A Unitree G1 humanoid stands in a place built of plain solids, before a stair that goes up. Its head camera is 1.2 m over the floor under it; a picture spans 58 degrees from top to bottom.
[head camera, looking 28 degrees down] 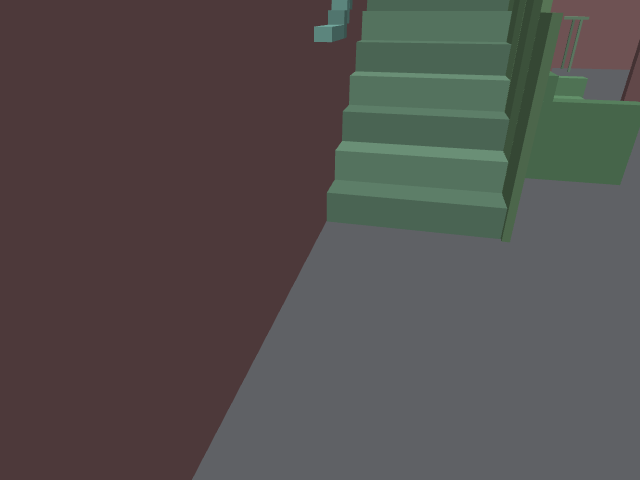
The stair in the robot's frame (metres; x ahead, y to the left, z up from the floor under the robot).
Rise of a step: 0.20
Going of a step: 0.24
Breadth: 1.06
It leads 13 degrees to the right of straight ahead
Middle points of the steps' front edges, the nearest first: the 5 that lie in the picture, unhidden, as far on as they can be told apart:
2.39 -0.56 0.20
2.62 -0.61 0.40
2.85 -0.67 0.60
3.09 -0.72 0.80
3.32 -0.78 1.00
